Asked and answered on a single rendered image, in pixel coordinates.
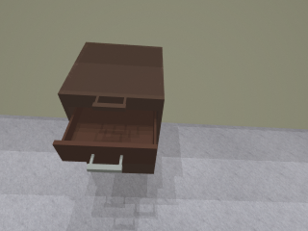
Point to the cabinet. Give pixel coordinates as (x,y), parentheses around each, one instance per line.
(117,74)

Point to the drawer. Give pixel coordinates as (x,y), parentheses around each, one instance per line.
(109,134)

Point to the handle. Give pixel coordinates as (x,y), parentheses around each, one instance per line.
(109,107)
(91,167)

